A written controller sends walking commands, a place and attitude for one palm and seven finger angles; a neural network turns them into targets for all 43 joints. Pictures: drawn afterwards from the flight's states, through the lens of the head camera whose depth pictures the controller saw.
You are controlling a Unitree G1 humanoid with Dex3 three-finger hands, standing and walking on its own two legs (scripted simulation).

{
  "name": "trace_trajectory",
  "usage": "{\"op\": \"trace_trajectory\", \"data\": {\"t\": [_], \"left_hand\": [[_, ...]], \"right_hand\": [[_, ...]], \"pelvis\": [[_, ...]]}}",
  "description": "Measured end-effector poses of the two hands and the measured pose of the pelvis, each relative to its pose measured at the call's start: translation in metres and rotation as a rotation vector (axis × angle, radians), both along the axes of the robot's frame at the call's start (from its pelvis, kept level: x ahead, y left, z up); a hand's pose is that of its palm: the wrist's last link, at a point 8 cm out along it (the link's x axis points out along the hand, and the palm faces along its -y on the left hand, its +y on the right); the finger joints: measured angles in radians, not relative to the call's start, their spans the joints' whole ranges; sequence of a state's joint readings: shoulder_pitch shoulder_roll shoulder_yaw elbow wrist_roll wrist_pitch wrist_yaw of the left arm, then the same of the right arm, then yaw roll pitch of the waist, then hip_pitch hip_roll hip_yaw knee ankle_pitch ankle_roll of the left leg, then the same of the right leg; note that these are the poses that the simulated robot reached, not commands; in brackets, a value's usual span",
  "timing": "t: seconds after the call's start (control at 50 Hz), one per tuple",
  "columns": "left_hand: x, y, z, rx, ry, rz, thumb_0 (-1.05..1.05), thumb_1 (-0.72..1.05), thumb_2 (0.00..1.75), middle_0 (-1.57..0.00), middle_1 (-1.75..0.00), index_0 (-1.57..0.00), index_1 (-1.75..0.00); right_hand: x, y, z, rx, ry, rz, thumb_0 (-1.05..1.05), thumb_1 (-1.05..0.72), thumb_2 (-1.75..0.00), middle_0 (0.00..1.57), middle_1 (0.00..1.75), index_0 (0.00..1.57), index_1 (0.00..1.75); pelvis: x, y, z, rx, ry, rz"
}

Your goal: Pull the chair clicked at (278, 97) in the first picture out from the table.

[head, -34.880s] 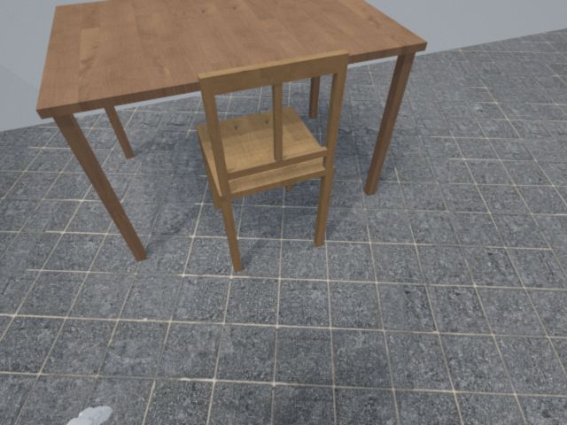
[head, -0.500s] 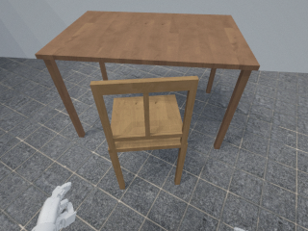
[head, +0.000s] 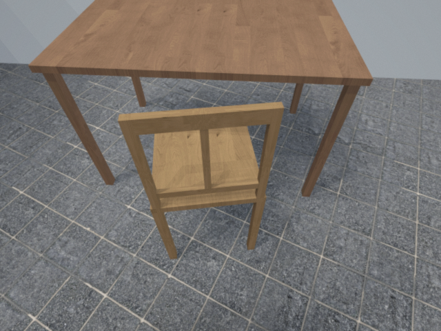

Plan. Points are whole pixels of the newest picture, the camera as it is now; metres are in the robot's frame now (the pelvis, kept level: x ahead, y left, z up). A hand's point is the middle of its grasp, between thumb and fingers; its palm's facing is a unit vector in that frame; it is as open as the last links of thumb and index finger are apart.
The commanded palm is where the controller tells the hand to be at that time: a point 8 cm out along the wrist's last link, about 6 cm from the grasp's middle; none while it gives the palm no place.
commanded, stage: let the arm hang, fingers relaxed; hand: left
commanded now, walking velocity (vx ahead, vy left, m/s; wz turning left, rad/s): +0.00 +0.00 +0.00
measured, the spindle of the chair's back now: (206, 160) +0.56 +0.08 -0.10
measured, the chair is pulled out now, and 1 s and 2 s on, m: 0.17 0.17 0.17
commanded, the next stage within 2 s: look to check the result in 0.44 s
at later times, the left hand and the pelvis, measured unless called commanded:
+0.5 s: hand out of the picture +0.02 +0.15 -0.17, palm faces -0.01 -0.98 -0.20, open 7.3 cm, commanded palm none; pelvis +0.02 -0.01 +0.00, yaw -1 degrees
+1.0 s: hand out of the picture +0.01 +0.14 -0.17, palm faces +0.00 -0.98 -0.19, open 7.3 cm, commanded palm none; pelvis +0.03 -0.02 +0.00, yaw -1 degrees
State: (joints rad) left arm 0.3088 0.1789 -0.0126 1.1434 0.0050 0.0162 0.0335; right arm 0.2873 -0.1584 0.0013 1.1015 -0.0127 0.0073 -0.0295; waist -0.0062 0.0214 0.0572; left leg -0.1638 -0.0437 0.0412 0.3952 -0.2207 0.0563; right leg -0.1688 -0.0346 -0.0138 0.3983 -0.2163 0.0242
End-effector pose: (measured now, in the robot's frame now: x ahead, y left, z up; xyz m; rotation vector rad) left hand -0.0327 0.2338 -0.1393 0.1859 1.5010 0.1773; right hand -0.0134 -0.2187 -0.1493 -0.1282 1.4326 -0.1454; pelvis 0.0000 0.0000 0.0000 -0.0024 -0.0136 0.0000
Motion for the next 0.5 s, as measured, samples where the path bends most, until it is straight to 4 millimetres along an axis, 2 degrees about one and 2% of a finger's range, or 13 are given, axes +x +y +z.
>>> {"op": "trace_trajectory", "data": {"t": [0.16,0.22,0.34,0.5], "left_hand": [[0.037,-0.022,-0.003,-0.034,-0.083,-0.025,0.01,0.91,0.9,-0.19,-0.3,-0.2,-0.3],[0.044,-0.022,-0.003,-0.027,-0.092,-0.032,0.02,0.94,0.9,-0.2,-0.3,-0.2,-0.3],[0.052,-0.024,-0.003,-0.023,-0.104,-0.035,0.02,0.93,0.9,-0.2,-0.3,-0.2,-0.3],[0.049,-0.031,-0.003,-0.031,-0.082,-0.031,0.01,0.92,0.9,-0.19,-0.3,-0.2,-0.3]], "right_hand": [[0.002,0.009,-0.004,0.03,-0.003,-0.024,0.01,-0.92,-0.9,0.2,0.3,0.2,0.29],[0.001,0.009,-0.004,0.031,-0.004,-0.036,0.01,-0.92,-0.9,0.2,0.3,0.2,0.29],[-0.001,0.006,-0.004,0.031,0.005,-0.052,0.0,-0.92,-0.9,0.2,0.3,0.2,0.29],[-0.004,0.002,-0.003,0.029,0.026,-0.06,0.0,-0.91,-0.9,0.2,0.3,0.2,0.29]], "pelvis": [[0.007,-0.002,0.0,0.003,-0.005,-0.01],[0.009,-0.005,0.0,0.004,-0.007,-0.015],[0.014,-0.008,0.0,0.004,-0.007,-0.02],[0.018,-0.012,0.001,0.004,-0.002,-0.024]]}}
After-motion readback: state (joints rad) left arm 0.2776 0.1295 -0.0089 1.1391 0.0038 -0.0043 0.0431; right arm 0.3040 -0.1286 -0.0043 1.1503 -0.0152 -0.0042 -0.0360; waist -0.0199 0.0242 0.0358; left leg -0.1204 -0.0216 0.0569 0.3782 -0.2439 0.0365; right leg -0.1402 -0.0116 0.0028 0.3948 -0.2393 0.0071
